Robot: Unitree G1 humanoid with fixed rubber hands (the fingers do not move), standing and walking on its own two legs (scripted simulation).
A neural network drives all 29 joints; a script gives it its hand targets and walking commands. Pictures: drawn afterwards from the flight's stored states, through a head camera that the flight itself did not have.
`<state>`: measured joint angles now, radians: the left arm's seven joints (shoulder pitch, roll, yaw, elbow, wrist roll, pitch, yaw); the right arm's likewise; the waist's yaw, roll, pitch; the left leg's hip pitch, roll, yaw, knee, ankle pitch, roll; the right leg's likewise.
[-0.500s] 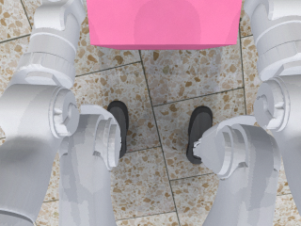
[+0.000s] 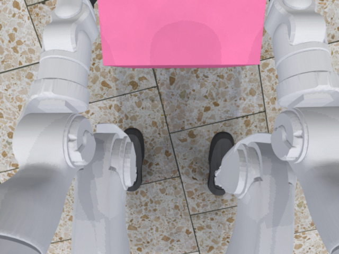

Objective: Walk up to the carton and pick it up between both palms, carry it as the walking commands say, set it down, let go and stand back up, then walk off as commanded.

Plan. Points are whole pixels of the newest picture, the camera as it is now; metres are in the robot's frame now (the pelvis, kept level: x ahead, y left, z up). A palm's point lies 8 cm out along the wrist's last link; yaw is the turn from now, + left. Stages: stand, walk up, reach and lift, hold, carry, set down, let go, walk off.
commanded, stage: reach and lift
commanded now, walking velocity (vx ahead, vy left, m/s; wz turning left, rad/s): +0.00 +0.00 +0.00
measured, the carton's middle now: out of the picture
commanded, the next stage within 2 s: none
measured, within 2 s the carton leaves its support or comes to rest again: neither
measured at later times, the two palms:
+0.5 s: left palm out of the picture +0.53 +0.18 -0.08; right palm out of the picture +0.56 -0.15 -0.08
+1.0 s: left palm out of the picture +0.52 +0.18 +0.00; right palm out of the picture +0.54 -0.15 +0.00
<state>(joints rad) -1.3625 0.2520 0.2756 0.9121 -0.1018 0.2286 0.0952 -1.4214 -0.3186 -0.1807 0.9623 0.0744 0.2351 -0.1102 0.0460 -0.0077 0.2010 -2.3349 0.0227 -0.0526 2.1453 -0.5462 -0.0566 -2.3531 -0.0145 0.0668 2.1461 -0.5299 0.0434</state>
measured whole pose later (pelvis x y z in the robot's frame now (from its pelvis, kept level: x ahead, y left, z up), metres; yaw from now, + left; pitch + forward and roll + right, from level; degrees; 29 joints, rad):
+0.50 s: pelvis +0.00 +0.00 +0.04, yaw +0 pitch +47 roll +1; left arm -1.26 0.14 0.44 0.70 0.08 0.35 0.05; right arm -1.34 -0.23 -0.34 0.82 -0.08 0.33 -0.05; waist 0.04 -0.02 0.05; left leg -2.30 0.02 -0.05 2.00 -0.53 -0.05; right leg -2.31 -0.02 0.06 2.00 -0.51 0.04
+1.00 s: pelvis +0.00 +0.00 +0.09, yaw +0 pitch +49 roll +1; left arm -1.16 0.06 0.53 0.62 0.18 0.41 0.00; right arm -1.23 -0.14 -0.43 0.73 -0.19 0.39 -0.01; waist 0.05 -0.02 -0.10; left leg -2.18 0.02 -0.04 1.80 -0.48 -0.05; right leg -2.20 -0.01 0.06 1.80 -0.46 0.04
